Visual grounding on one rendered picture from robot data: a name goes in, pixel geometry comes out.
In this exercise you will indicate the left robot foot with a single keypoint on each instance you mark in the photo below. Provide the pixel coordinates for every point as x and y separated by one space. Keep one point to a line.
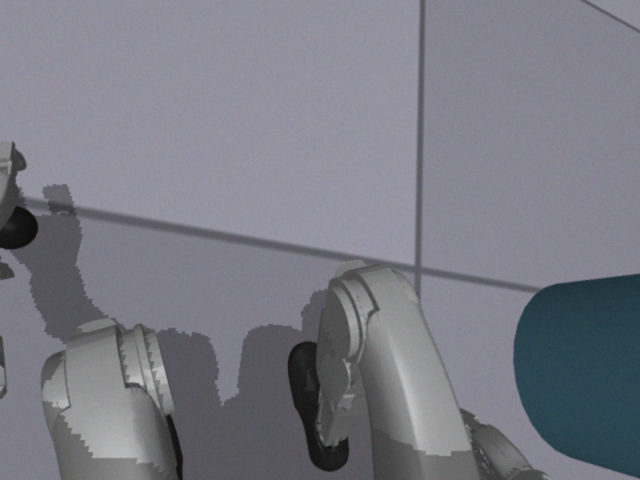
176 445

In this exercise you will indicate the right robot foot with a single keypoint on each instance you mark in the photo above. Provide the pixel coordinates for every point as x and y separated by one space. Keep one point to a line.
305 388

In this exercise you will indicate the left robot hand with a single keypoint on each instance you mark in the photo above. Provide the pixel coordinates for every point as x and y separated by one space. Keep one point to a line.
11 161

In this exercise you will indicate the right robot hand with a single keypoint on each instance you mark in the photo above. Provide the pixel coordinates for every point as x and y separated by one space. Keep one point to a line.
496 456

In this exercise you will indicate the ball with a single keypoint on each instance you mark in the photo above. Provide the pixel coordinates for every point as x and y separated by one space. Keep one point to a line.
20 230

